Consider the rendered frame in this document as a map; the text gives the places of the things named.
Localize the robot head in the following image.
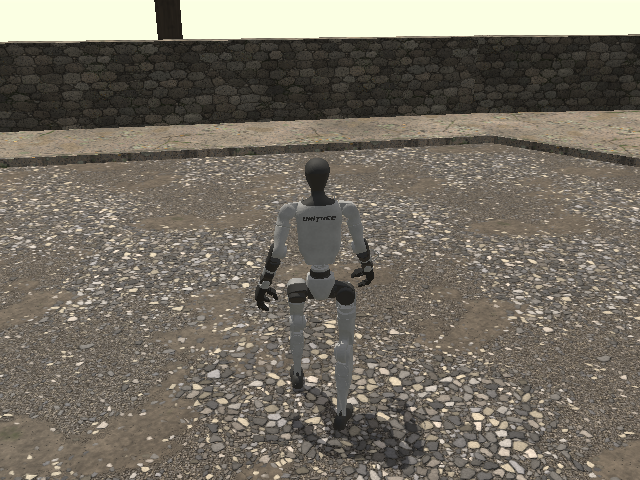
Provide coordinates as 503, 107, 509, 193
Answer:
301, 158, 335, 206

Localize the left robot forearm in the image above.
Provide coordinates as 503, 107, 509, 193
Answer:
258, 243, 281, 289

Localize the robot right upper arm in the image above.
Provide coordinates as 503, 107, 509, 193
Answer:
339, 200, 367, 254

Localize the robot left upper arm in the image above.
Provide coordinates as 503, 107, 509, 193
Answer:
271, 202, 298, 259

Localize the left robot hand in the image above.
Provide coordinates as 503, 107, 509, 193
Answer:
255, 285, 278, 311

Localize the right robot hand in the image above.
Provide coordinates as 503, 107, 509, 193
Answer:
351, 268, 374, 287

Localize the right robot forearm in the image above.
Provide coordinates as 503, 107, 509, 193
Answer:
356, 238, 373, 272

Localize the robot left thigh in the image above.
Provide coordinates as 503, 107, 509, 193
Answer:
287, 278, 308, 332

